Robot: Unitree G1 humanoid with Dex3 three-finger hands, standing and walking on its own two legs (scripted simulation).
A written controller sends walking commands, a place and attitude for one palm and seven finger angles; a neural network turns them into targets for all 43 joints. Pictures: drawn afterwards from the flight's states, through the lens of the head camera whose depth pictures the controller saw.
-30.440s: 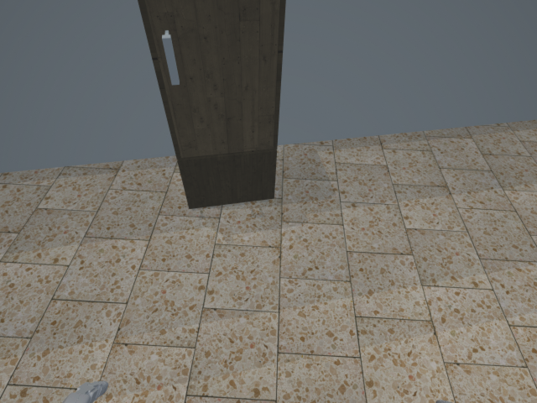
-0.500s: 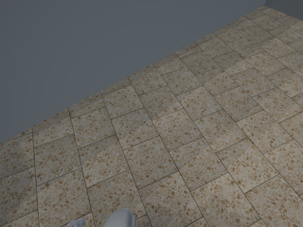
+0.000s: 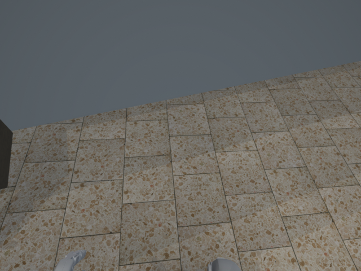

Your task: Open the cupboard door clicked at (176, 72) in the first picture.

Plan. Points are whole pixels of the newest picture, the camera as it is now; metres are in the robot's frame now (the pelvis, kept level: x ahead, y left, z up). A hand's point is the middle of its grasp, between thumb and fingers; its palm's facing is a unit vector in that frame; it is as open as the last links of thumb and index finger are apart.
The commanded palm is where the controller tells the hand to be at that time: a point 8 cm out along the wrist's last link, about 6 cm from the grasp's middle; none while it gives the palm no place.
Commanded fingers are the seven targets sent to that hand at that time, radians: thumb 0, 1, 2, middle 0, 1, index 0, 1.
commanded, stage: turn to face it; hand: left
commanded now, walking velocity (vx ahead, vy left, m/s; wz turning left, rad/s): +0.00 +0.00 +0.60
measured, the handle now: out of the picture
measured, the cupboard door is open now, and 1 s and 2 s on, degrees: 44 44 44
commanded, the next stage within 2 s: take the last steps up to it in 1.74 s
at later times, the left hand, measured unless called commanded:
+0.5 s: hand out of the picture +0.00 +0.16 -0.17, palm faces +0.33 -0.92 -0.22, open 7.4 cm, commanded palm none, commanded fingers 0.00 0.90 0.90 -0.20 -0.30 -0.20 -0.30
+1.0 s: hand out of the picture +0.00 +0.21 -0.16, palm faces +0.57 -0.78 -0.26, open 7.4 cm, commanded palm none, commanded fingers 0.00 0.90 0.90 -0.20 -0.30 -0.20 -0.30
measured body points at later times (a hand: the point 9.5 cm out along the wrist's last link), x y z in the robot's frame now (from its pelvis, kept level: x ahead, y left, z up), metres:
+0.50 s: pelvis +0.01 -0.04 -0.01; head +0.06 -0.02 +0.44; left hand -0.02 +0.21 -0.15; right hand +0.17 -0.27 -0.14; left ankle -0.03 +0.08 -0.71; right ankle +0.01 -0.16 -0.74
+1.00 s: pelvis +0.02 -0.04 +0.00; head +0.05 +0.00 +0.44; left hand -0.03 +0.25 -0.14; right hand +0.21 -0.21 -0.15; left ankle -0.03 +0.07 -0.74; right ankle +0.10 -0.16 -0.71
